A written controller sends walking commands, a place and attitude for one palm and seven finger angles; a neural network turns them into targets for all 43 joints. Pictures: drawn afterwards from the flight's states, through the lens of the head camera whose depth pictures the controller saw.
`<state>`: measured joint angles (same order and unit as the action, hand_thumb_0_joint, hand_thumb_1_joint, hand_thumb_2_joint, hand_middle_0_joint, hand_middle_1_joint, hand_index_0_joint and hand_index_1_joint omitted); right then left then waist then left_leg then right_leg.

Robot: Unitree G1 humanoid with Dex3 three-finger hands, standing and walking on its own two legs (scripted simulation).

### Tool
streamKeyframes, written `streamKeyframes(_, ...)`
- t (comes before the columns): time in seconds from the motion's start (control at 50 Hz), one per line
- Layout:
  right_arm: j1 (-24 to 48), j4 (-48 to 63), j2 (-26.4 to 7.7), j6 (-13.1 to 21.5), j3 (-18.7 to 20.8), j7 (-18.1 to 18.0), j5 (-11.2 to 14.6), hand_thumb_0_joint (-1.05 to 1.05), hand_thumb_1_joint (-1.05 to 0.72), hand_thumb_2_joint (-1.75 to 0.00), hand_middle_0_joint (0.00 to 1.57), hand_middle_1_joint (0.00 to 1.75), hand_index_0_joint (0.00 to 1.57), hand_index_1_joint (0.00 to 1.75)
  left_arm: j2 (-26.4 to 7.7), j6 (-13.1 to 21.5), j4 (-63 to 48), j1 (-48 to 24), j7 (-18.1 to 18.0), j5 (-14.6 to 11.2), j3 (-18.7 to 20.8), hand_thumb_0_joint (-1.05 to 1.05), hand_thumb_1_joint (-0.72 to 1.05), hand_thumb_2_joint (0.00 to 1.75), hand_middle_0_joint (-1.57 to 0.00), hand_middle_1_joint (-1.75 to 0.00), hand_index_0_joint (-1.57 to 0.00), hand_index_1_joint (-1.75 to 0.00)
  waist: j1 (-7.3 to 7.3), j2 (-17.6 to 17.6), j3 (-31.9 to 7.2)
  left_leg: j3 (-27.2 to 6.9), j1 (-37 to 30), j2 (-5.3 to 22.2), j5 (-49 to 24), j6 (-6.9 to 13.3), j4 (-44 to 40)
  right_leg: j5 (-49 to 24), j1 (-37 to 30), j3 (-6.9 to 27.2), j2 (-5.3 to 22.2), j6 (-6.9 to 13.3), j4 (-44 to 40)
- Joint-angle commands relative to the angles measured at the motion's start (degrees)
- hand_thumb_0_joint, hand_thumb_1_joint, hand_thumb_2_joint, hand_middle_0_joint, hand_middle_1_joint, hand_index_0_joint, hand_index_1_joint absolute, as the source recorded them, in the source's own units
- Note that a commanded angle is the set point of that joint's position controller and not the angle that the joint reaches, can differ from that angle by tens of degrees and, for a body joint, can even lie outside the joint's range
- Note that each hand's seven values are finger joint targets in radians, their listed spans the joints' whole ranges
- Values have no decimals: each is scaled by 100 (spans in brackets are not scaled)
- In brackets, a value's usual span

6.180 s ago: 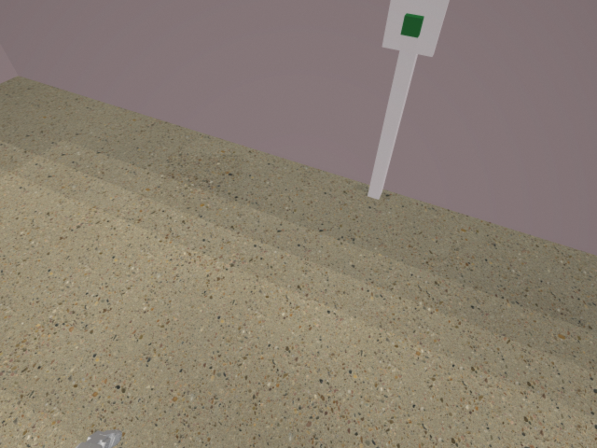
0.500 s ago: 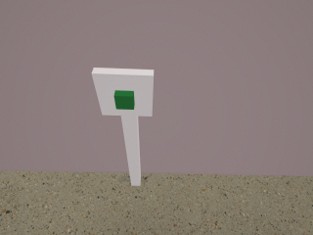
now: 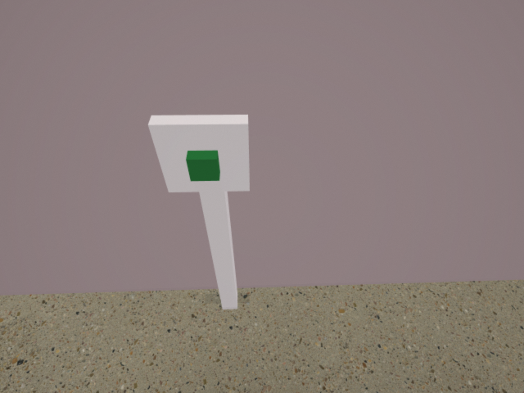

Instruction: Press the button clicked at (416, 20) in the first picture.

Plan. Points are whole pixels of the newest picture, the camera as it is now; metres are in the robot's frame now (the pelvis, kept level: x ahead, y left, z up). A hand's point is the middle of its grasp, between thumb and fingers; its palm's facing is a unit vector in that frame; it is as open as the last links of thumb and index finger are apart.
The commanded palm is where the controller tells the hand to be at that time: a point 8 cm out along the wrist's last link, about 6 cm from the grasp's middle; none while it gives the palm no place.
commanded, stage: come to a stop and stand still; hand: left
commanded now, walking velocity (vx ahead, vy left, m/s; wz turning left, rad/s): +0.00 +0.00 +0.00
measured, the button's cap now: (204, 164) +0.51 +0.15 +0.04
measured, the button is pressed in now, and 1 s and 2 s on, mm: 0 0 0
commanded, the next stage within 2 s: look again from close up in 0.46 s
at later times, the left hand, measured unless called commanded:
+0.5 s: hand out of the picture -0.06 +0.14 -0.18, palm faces +0.04 -0.99 -0.16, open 7.4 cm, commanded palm none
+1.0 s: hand out of the picture +0.01 +0.18 -0.18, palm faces +0.01 -0.98 -0.22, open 7.4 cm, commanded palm none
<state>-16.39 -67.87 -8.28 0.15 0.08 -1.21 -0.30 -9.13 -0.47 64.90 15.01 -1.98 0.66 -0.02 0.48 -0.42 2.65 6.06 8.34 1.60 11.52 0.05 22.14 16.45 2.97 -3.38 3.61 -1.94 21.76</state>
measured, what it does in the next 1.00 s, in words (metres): stands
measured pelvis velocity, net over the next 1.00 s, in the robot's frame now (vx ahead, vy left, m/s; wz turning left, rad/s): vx -0.01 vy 0.00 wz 0.01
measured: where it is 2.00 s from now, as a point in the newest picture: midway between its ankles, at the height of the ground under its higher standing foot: outside the picture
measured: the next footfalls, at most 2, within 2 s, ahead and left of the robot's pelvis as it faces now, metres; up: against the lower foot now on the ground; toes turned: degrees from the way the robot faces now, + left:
right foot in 1.88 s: +0.18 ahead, -0.21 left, +0.00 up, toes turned -1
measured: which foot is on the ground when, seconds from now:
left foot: down 0.00-1.00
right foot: down 0.00-1.00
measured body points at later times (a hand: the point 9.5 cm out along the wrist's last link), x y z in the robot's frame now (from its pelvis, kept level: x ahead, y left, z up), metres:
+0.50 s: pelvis -0.02 -0.01 +0.00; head -0.01 -0.01 +0.45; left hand -0.06 +0.19 -0.16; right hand -0.03 -0.23 -0.16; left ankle +0.01 +0.12 -0.74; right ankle -0.05 -0.13 -0.74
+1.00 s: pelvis -0.01 +0.00 -0.01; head +0.00 -0.01 +0.44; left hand +0.01 +0.23 -0.16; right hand -0.01 -0.22 -0.17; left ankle +0.01 +0.12 -0.74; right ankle -0.05 -0.13 -0.74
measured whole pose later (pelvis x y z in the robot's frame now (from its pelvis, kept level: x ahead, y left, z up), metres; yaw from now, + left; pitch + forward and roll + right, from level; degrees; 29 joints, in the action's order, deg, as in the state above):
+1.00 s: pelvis -0.01 +0.00 -0.01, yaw +0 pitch -1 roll +1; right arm -17.3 -62.1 -9.0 0.6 -0.6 -0.4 -1.0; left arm -9.4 0.3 61.0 15.4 -2.0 1.1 -0.3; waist 0.5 0.4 1.2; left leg 5.4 15.2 2.2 14.2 0.0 30.1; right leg 20.0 10.1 -3.5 3.6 -1.3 30.8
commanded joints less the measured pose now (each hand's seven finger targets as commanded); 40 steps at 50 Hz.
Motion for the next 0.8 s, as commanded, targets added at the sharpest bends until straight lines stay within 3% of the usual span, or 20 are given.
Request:
streamKeyframes(0.0, -237, 188, -597, 72, 110, -65, 2, 0, -90, -90, 20, 30, 20, 30, -516, 76, -87, 520, -52, -21, 81, 0, 90, 90, -20, -30, -20, -30, -86, -36, 247, -527, -60, 549, -872, 45, -373, -788, 549, 259, 347, 180, -470)
streamKeyframes(0.26, -367, 199, -442, 56, 136, -76, 7, 0, -90, -90, 20, 30, 20, 30, -301, 106, 39, 815, -75, 1, 47, 0, 90, 90, -20, -30, -20, -30, -29, 27, 402, -506, -12, 526, -388, 34, -384, -512, 912, 355, 294, 200, -534)
streamKeyframes(0.52, -343, 239, -471, 59, 153, -69, 5, 0, -90, -90, 20, 30, 20, 30, -321, 134, 24, 866, -77, 14, 57, 0, 90, 90, -20, -30, -20, -30, -28, 20, 408, -509, 33, 554, -309, 30, -351, -442, 1022, 388, 272, 223, -518)
streamKeyframes(0.54, 233, 729, -601, 177, 77, 27, -21, 0, -90, -90, 20, 30, 20, 30, -459, 327, 41, 1054, -235, 129, -1, 0, 90, 90, -20, -30, -20, -30, -225, -298, 598, -376, 810, 552, -768, -112, 1038, -2764, 1112, 782, 633, 221, -415)
streamKeyframes(0.56, -179, 859, -284, 97, 94, 59, -22, 0, -90, -90, 20, 30, 20, 30, -709, 365, -265, 722, -200, 75, 87, 0, 90, 90, -20, -30, -20, -30, 202, -223, 75, -434, 532, 332, 378, -41, 810, -1657, 1046, 714, 778, 414, -321)
streamKeyframes(0.58, -282, 751, -355, 88, 109, 57, -48, 0, -90, -90, 20, 30, 20, 30, -637, 346, -359, 496, -148, 52, 72, 0, 90, 90, -20, -30, -20, -30, 186, 202, 164, -443, 437, 332, 292, -4, 593, -533, 1279, 580, 574, 480, -200)
streamKeyframes(0.6, -413, 739, -423, 111, 80, 77, -82, 0, -90, -90, 20, 30, 20, 30, -595, 338, -383, 426, -129, 54, 71, 0, 90, 90, -20, -30, -20, -30, 161, 426, 98, -512, 463, 409, -19, 20, 593, 8, 1355, 397, 382, 486, -64)
streamKeyframes(0.64, -423, 824, -493, 121, 82, 67, -77, 0, -90, -90, 20, 30, 20, 30, -510, 290, -429, 545, -94, 26, 67, 0, 90, 90, -20, -30, -20, -30, 106, 555, -65, -617, 617, 453, -90, 98, 449, 169, 1175, 339, 206, 460, 155)
streamKeyframes(0.72, -389, 932, -597, 121, 72, 44, -78, 0, -90, -90, 20, 30, 20, 30, -432, 213, -450, 549, -61, 34, 39, 0, 90, 90, -20, -30, -20, -30, 11, -39, 54, -718, 797, 501, 19, 182, 275, 231, 1162, 264, 125, 408, 311)
streamKeyframes(0.78, -351, 914, -619, 114, 63, 39, -69, 0, -90, -90, 20, 30, 20, 30, -450, 178, -483, 525, -52, 25, 38, 0, 90, 90, -20, -30, -20, -30, -23, -150, 253, -687, 824, 478, 68, 182, 186, 249, 1246, 263, 145, 371, 282)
